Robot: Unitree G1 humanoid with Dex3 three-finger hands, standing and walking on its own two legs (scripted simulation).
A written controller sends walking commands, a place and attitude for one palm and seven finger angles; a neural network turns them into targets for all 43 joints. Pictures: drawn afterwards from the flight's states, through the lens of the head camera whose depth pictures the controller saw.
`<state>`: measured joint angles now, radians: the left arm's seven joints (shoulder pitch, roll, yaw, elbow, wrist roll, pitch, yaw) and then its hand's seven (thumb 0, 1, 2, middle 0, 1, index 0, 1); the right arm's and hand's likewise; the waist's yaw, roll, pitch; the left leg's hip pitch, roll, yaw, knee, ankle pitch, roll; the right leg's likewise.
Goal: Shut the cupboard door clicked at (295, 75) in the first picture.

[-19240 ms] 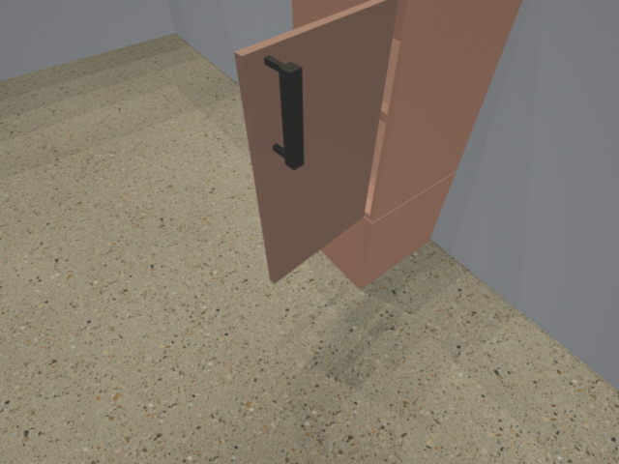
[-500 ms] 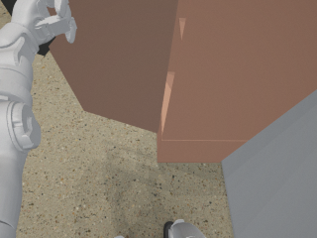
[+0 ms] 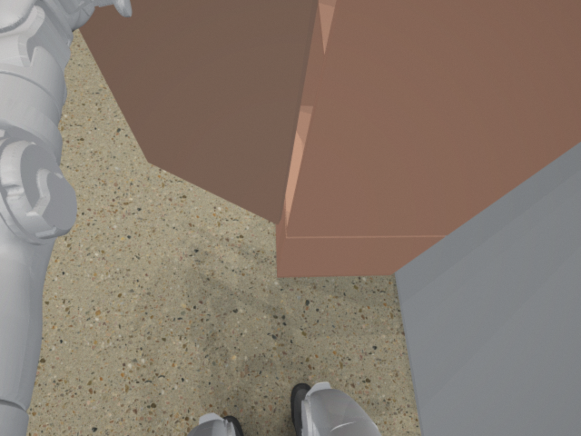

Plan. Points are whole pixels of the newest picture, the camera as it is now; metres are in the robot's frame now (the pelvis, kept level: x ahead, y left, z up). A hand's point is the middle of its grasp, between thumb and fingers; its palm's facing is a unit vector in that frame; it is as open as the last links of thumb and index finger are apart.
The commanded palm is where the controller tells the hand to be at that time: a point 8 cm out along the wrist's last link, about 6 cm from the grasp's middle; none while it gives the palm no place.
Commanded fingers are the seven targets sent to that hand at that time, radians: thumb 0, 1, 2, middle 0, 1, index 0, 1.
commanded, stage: pull the fist back off the door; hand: left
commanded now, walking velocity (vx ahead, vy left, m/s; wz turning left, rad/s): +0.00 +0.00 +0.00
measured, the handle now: out of the picture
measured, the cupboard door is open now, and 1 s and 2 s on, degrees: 62 59 59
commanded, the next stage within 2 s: draw the hand back to the body in 0.78 s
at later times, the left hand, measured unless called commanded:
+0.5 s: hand (121, 14) +0.56 +0.08 +0.18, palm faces -0.04 -1.00 +0.01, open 3.1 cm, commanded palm +0.52 +0.13 +0.18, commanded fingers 0.00 0.90 0.90 -1.30 -1.50 -1.30 -1.50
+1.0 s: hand (120, 41) +0.50 +0.08 +0.20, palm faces -0.04 -1.00 +0.01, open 3.1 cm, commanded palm +0.45 +0.15 +0.19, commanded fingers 0.00 0.90 0.90 -1.30 -1.50 -1.30 -1.50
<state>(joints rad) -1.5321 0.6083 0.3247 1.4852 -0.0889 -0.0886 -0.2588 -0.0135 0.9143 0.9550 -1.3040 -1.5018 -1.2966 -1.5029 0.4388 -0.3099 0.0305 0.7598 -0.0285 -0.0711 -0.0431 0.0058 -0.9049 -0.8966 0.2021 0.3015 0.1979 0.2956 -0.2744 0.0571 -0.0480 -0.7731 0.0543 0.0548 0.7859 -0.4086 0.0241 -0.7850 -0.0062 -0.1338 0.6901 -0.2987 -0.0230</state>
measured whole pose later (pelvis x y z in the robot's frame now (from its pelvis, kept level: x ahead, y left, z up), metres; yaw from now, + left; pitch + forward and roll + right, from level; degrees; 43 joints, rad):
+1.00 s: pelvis -0.01 +0.00 +0.02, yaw -1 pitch +10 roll +0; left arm -1.09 0.29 0.27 1.22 -0.08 -0.23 -0.04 0.02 0.90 0.90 -1.30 -1.50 -1.30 -1.50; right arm 0.35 -0.26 0.03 0.71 0.01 -0.10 0.00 0.01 -0.91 -0.90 0.20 0.30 0.20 0.30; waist -0.13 0.03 -0.07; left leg -0.44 0.02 0.08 0.58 -0.32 0.02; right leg -0.50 -0.02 -0.08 0.56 -0.24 -0.02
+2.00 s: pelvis +0.00 +0.00 +0.04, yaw +0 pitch -4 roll -1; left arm 0.31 0.31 0.27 -0.24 -0.07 -0.06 0.09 0.02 0.90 0.90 -0.58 -0.71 -0.57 -0.71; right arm 0.22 -0.22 0.03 0.64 0.00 -0.01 -0.05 0.02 -0.90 -0.90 0.20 0.30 0.20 0.30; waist 0.05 0.10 0.01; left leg -0.03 0.00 0.07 0.37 -0.27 0.02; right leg -0.08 -0.02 -0.10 0.36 -0.20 -0.01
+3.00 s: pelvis -0.04 +0.02 +0.03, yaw -1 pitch +0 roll +0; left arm 0.55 0.42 0.41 -0.46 -0.06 -0.15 0.14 0.02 0.89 0.89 -0.22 -0.30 -0.21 -0.31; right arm 0.21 -0.24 -0.02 0.55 0.02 0.01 -0.09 0.02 -0.91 -0.90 0.20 0.30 0.20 0.30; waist -0.01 0.03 0.00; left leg -0.26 -0.02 0.11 0.54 -0.29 0.06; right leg -0.33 -0.05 -0.05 0.52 -0.20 0.02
